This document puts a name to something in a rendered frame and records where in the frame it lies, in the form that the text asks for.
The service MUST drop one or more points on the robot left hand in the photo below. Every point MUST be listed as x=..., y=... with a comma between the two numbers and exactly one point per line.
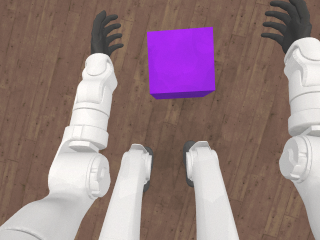
x=99, y=40

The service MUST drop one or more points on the robot right hand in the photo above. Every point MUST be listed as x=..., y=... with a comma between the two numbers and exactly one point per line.
x=297, y=22

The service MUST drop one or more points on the carton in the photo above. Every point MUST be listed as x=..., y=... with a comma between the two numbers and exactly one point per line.
x=181, y=63

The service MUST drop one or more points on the right robot forearm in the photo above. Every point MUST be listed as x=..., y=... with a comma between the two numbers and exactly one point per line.
x=302, y=68

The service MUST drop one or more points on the robot right thigh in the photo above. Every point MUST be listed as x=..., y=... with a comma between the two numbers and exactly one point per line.
x=214, y=217

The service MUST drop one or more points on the left robot forearm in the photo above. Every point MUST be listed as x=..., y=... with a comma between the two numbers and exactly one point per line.
x=87, y=132

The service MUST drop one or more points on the robot right upper arm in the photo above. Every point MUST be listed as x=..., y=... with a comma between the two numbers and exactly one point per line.
x=300, y=163

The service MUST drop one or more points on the right robot foot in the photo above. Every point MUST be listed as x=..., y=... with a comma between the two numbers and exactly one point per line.
x=186, y=148

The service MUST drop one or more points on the robot left upper arm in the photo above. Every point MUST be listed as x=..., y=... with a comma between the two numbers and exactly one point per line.
x=76, y=180

